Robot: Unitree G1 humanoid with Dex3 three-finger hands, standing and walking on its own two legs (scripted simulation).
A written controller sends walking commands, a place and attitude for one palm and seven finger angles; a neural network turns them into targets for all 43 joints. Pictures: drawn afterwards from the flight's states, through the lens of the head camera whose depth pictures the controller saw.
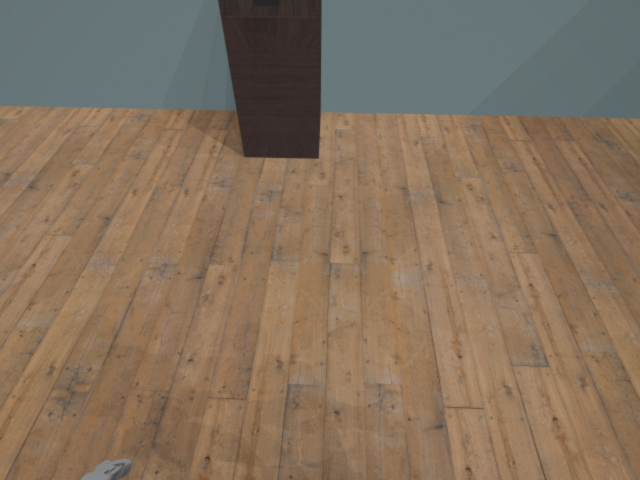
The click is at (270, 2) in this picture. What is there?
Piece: drawer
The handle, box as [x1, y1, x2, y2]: [253, 0, 279, 5]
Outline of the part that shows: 253,0 254,5 279,5 279,0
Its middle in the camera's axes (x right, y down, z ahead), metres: -0.21 -0.92 +1.48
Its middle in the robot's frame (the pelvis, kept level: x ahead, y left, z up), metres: +1.72 +0.29 -0.01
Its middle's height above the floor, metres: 0.76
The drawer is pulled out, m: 0.00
